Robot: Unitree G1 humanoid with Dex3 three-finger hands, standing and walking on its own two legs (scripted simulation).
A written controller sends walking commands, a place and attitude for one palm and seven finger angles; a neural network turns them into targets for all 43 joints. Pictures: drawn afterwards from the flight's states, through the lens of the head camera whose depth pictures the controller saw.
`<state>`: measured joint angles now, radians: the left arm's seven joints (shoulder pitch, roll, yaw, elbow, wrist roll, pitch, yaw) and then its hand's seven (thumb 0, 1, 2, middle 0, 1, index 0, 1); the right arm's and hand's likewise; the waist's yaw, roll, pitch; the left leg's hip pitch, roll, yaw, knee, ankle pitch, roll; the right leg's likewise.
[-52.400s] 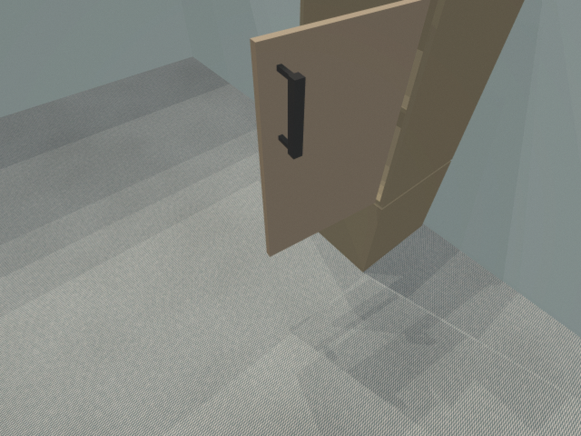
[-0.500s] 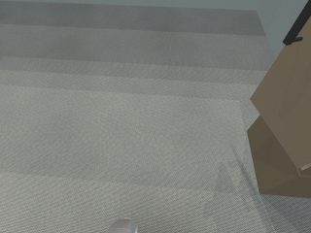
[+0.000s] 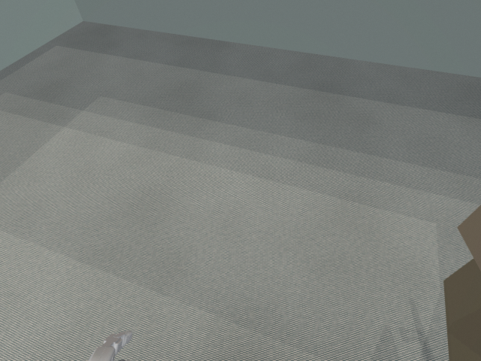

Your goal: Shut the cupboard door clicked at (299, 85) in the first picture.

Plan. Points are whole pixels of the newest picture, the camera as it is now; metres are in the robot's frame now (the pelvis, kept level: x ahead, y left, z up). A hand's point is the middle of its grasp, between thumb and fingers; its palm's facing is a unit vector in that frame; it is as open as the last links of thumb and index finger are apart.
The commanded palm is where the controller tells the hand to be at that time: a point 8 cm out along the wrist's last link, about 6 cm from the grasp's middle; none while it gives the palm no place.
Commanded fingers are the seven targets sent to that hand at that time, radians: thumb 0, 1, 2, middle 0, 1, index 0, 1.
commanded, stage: walk to a spot facing it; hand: left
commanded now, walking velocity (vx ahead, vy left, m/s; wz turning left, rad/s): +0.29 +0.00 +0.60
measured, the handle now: out of the picture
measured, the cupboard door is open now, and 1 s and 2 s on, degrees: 20 20 20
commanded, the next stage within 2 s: turn to face it in 0.94 s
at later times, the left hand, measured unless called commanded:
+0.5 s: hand out of the picture +0.11 +0.26 -0.18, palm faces +0.36 -0.91 -0.22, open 7.4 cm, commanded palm none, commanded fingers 0.00 0.90 0.90 -0.20 -0.30 -0.20 -0.30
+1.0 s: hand (129, 251) +0.36 +0.28 -0.13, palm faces +0.53 -0.82 -0.23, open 7.4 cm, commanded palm none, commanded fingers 0.00 0.90 0.90 -0.20 -0.30 -0.20 -0.30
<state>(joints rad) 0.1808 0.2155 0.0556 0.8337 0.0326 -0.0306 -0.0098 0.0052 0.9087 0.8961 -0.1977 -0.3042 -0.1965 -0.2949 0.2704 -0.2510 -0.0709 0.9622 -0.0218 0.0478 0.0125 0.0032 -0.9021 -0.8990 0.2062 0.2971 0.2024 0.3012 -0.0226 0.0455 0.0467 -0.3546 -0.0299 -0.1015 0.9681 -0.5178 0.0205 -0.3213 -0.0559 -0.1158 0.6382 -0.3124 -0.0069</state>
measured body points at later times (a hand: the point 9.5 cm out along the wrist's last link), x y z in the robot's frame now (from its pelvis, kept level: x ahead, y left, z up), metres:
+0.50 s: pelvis +0.16 +0.06 -0.01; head +0.20 +0.10 +0.44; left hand +0.09 +0.31 -0.16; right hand +0.34 -0.15 -0.13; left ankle +0.19 +0.15 -0.72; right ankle +0.13 -0.10 -0.64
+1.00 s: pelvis +0.36 +0.07 +0.02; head +0.41 +0.08 +0.46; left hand +0.33 +0.32 -0.11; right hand +0.51 -0.14 -0.14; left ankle +0.25 +0.16 -0.62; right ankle +0.43 +0.00 -0.72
